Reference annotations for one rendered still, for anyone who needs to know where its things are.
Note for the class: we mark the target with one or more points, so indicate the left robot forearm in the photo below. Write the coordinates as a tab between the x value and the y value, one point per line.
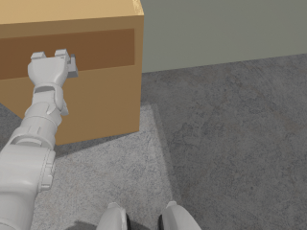
40	124

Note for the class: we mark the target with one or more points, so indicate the drawer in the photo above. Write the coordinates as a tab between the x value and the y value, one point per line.
92	50

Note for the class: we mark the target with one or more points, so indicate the handle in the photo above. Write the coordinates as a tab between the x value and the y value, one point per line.
72	68

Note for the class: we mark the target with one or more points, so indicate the robot left shin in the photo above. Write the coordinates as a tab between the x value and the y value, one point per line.
113	204

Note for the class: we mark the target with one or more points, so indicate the left robot hand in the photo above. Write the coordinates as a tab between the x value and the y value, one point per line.
54	70

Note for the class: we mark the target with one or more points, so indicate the left robot thigh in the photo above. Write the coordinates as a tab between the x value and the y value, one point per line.
113	218

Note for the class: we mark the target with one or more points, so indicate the left robot upper arm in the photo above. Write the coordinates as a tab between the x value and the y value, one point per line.
25	171

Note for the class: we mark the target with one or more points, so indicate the cabinet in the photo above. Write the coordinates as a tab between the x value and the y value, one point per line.
100	102

